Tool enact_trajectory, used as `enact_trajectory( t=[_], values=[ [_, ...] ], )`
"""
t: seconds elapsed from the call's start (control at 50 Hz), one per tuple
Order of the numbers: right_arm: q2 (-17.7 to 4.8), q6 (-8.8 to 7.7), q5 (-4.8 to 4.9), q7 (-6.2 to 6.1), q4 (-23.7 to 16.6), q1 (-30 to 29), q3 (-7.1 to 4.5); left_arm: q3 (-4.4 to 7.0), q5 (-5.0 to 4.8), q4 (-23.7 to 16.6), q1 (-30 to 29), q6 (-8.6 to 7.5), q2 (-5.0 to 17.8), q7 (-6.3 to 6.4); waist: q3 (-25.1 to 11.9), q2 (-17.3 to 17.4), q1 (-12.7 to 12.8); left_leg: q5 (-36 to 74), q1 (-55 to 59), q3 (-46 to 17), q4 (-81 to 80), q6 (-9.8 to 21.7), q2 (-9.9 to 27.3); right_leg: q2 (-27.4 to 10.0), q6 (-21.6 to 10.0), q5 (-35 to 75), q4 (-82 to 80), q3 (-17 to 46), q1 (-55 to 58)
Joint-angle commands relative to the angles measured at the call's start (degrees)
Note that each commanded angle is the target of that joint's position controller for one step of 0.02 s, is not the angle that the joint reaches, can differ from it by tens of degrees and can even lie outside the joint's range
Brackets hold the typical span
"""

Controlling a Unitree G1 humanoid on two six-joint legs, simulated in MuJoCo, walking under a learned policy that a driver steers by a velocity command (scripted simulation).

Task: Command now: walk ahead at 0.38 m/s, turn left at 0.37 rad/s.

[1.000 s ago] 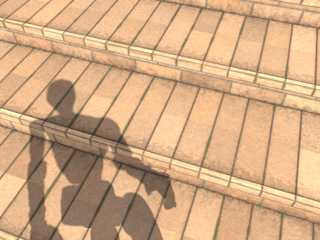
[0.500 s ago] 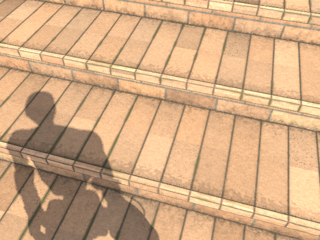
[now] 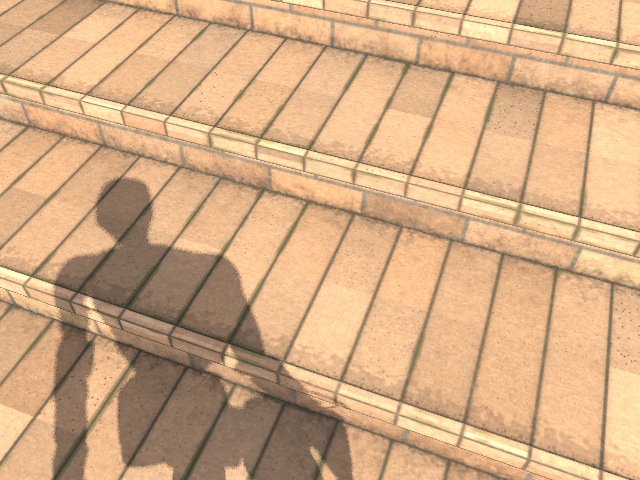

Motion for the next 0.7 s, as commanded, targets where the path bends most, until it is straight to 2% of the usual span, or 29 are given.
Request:
enact_trajectory(
  t=[0.02, 0.06, 0.1, 0.14, 0.16, 0.18, 0.2, 0.22, 0.24, 0.26, 0.28, 0.3, 0.32, 0.34, 0.36, 0.38, 0.4, 0.42, 0.44, 0.46, 0.48, 0.5, 0.52, 0.54, 0.58, 0.62, 0.64, 0.66, 0.7],
  values=[
    [2.17, -0.61, 0.13, -0.59, -12.97, -15.76, 1.62, 0.36, 0.17, 0.57, 4.74, -2.25, 4.9, 0.02, 9.89, -1.51, 1.37, -3.83, -30.23, -4.44, 8.84, 0.65, 2.83, -21.57, -7.79, -19.42, -12.71, 15.08, 6.72],
    [1.73, 0.14, -0.23, -0.98, -16.83, -18.74, 2.0, 0.26, 0.09, 0.25, 3.25, -3.24, 6.17, -0.3, 11.31, -2.39, 0.43, -4.58, -30.35, -2.9, 5.71, -0.06, 3.41, -20.87, -7.2, -18.64, -15.25, 11.06, 2.15],
    [2.2, 0.59, 0.28, -1.39, -19.73, -21.11, 2.55, 0.22, -0.41, 0.75, 3.44, -3.61, 7.02, -0.3, 12.14, -3.49, 0.06, -6.46, -34.19, -3.31, 5.98, 0.18, 4.27, -21.65, -7.1, -17.41, -16.38, 8.7, 2.71],
    [1.96, 0.39, -0.02, -0.89, -23.77, -26.07, 3.31, 0.18, -0.62, 0.79, 3.31, -3.07, 7.38, 0.03, 12.53, -3.32, 0.75, -6.6, -32.13, 0.97, -5.22, -0.67, 6.07, -18.76, -6.52, -16.46, -19.46, 5.19, 1.87],
    [2.84, 0.62, -0.12, -0.3, -26.31, -28.29, 3.95, 0.06, -1.2, 1.5, 3.78, -2.58, 7.69, 0.55, 12.04, -5.05, 0.55, -6.21, -31.51, 0.9, -7.41, -0.32, 7.64, -18.64, -6.36, -13.29, -20.79, 4.31, 2.91],
    [2.1, 0.9, 0.16, 1.1, -25.89, -25.92, 4.24, 0.42, -2.04, -0.19, 1.56, -1.94, 8.64, 0.57, 10.59, -4.19, -0.14, -3.49, -22.43, 5.57, -18.46, -0.1, 8.62, -16.93, -7.91, -7.06, -23.68, 0.07, 0.15],
    [3.94, 1.13, 0.89, 2.51, -26.45, -26.63, 5.05, 0.41, -3.28, -0.78, 1.68, -1.53, 8.59, 0.98, 8.67, -4.26, 0.54, 0.78, -9.54, 7.78, -28.09, 1.88, 9.38, -17.57, -8.6, 1.05, -27.93, -1.2, -3.0],
    [3.02, 1.38, 0.95, 3.01, -24.7, -24.14, 4.58, 0.2, -3.33, -2.8, 0.19, -1.26, 8.24, 0.68, 6.22, -1.35, 0.87, 1.35, 1.03, 13.53, -33.51, 2.97, 5.99, -15.81, -9.02, 16.47, -26.11, -4.67, -4.1],
    [1.74, 1.68, 0.55, 3.07, -23.45, -21.26, 3.93, 0.75, -3.34, -4.07, 0.91, -1.3, 10.91, 0.39, 1.65, -2.25, -0.04, 0.22, 7.68, 16.56, -37.05, 3.58, 2.68, -16.38, -9.32, 42.95, -18.41, -5.93, 0.55],
    [0.15, 1.28, 0.34, 3.26, -21.95, -15.1, 2.81, 1.8, -3.0, -5.24, 0.76, -1.19, 15.24, 0.12, -5.26, -6.66, -3.59, -3.7, 13.38, 17.61, -38.18, 4.56, -1.59, -19.17, -8.8, 75.3, -4.45, -6.58, 7.44],
    [-2.62, 0.24, 0.97, 3.66, -19.9, -4.2, 1.7, 3.21, -3.18, -7.19, -1.09, -0.99, 18.83, -0.79, -13.75, -11.26, -8.39, -3.27, 23.75, 14.4, -46.62, 6.41, -5.78, -19.39, -7.06, 91.24, 11.85, -6.74, 10.87],
    [-6.78, -0.42, 1.91, 3.24, -18.35, 1.82, -0.16, 3.61, -4.29, -10.66, -2.14, -2.1, 18.48, -2.4, -20.39, -11.37, -10.86, -0.48, 40.81, 0.88, -52.24, 7.84, -4.59, -16.09, -3.39, 80.11, 28.73, -5.22, -1.89],
    [-16.15, -0.39, 1.59, 2.15, -18.03, 1.55, -3.2, 2.65, -3.45, -16.08, -4.94, -3.31, 13.94, -4.54, -24.05, 5.38, -10.22, -22.46, 49.35, -32.74, -75.88, 8.44, 8.47, -8.08, 1.54, 35.12, 53.35, -3.03, -19.2],
    [-21.38, 0.69, 1.89, 1.51, -16.77, -2.77, -5.32, 2.92, -0.82, -17.45, -5.81, -3.93, 9.6, -6.11, -26.02, 12.11, -5.85, -31.54, 49.12, -57.61, -94.81, 5.15, 13.99, -1.84, 2.52, 5.2, 73.25, 9.4, -28.08],
    [-20.92, 0.44, 0.69, 1.7, -16.17, -6.46, -5.18, 2.15, -0.12, -20.25, -8.48, -3.28, 4.19, -5.31, -20.14, 8.11, -1.99, -27.34, 43.05, -55.58, -97.28, 1.11, 16.12, -3.34, 2.2, 8.32, 87.4, 15.12, -34.54],
    [-16.63, -0.57, -0.31, 1.79, -14.01, -7.18, -4.15, 1.49, -0.33, -22.25, -10.84, -2.43, 2.05, -3.67, -11.78, 2.01, 0.33, -21.44, 34.89, -46.47, -92.89, -0.86, 14.3, -5.2, 1.4, 11.6, 90.8, 13.42, -37.41],
    [-12.95, -1.83, -0.68, 1.82, -11.52, -8.56, -3.21, 0.09, -0.02, -23.82, -12.42, -1.52, -1.25, -1.67, -2.58, 1.26, 3.27, -10.02, 27.3, -33.98, -87.46, -0.83, 11.29, -7.15, 0.95, 10.61, 89.42, 11.93, -41.23],
    [-7.95, -3.0, 0.2, 2.12, -10.36, -9.55, -2.28, -0.54, 0.51, -25.11, -12.84, -1.2, -0.64, -0.39, 0.39, 4.6, 4.09, 1.84, 21.67, -32.86, -85.79, 0.42, 8.99, -8.51, 1.42, 11.89, 90.17, 10.59, -41.82],
    [-7.31, -3.79, -0.57, 2.39, -9.42, -8.82, -2.12, -0.81, 0.46, -26.55, -12.43, -0.78, -0.21, -0.29, 0.66, 5.56, 4.88, 4.5, 22.62, -25.66, -82.95, 3.16, 5.43, -7.93, 0.67, 7.49, 88.75, 12.02, -43.18],
    [-5.78, -4.42, -0.68, 2.35, -7.96, -6.15, -1.74, -0.98, 0.05, -27.51, -13.7, -0.25, 0.21, -0.34, -0.13, 3.87, 4.53, 7.48, 24.17, -22.44, -82.58, 5.55, 5.1, -6.72, -0.43, 4.36, 88.29, 12.29, -44.63],
    [-4.95, -4.8, -0.12, 1.83, -6.83, -3.52, -1.63, -1.27, -0.2, -29.07, -16.07, 0.1, -0.2, -0.43, 0.53, 2.16, 4.17, 10.44, 24.42, -22.44, -84.21, 6.15, 5.75, -6.24, -0.53, 2.52, 86.45, 12.69, -45.88],
    [-7.7, -5.27, 0.36, 1.56, -7.28, -3.15, -2.21, -1.18, 0.47, -29.91, -15.88, 0.67, 1.77, -0.58, 1.13, -0.04, 4.73, 12.29, 27.09, -20.64, -86.34, 6.11, 4.98, -6.87, 0.01, 0.76, 77.62, 12.91, -47.23],
    [-8.41, -5.58, 0.67, 1.25, -8.18, -3.01, -2.43, -0.76, 0.92, -29.82, -17.28, 0.84, 3.06, -0.71, 1.46, -3.23, 4.31, 14.89, 28.75, -21.96, -88.79, 5.58, 5.83, -7.11, 0.65, 2.65, 72.53, 12.84, -47.38],
    [-9.62, -6.3, 1.02, 1.23, -9.77, -2.87, -2.5, -0.26, 0.8, -29.57, -16.86, 1.16, 5.02, -0.69, 0.75, -5.11, 3.68, 21.28, 29.73, -21.56, -91.16, 4.17, 6.13, -7.01, 1.33, 5.88, 67.42, 11.14, -45.95],
    [-11.32, -7.32, 1.51, 1.02, -10.36, 0.03, -3.04, 0.1, 0.96, -30.3, -19.85, 1.59, 5.6, -1.07, -0.26, -3.56, 1.3, 33.41, 34.94, -18.63, -92.99, 1.74, 5.53, -6.09, 2.33, 9.99, 59.99, 8.57, -46.91],
    [-10.92, -7.5, 1.85, 0.32, -8.85, 7.47, -3.04, 0.01, 0.97, -30.5, -22.71, 1.68, 3.71, -1.54, -2.27, -0.85, -2.07, 48.86, 45.16, -16.41, -91.78, 0.35, 5.5, -4.64, 2.92, 11.16, 58.13, 5.8, -50.59],
    [-10.76, -7.55, 1.51, 0.07, -7.65, 11.81, -2.97, -0.17, 0.82, -30.39, -23.49, 1.9, 2.27, -1.54, -4.03, 1.68, -3.27, 52.12, 52.07, -16.84, -90.94, 0.59, 6.04, -3.95, 2.52, 9.03, 62.7, 4.99, -54.94],
    [-10.84, -7.45, 1.38, -0.11, -7.09, 14.54, -2.9, -0.18, 0.63, -30.65, -24.48, 2.0, 2.03, -1.3, -4.84, 2.66, -3.83, 53.31, 58.66, -18.08, -90.25, 1.36, 7.02, -3.98, 1.97, 4.97, 69.51, 4.99, -61.47],
    [-10.04, -7.51, 1.19, -0.21, -6.75, 17.05, -2.18, -0.21, 0.76, -31.88, -28.0, 2.15, 2.44, -1.16, -2.43, 2.12, -4.15, 49.12, 63.08, -18.75, -90.3, 1.72, 7.53, -4.26, 0.85, 0.27, 76.5, 4.8, -69.7]
  ],
)
Next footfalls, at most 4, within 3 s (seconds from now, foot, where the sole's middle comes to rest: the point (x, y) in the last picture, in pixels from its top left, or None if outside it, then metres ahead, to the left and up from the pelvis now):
0.28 left None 0.32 0.22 -0.63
0.98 right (163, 313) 0.74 0.32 -0.49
1.42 left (89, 225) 0.98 0.52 -0.49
1.88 right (220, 86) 1.30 0.25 -0.34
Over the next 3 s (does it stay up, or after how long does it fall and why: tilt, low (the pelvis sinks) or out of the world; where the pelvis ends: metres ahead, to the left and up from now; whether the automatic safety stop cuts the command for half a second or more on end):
stays up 1.89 0.19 0.60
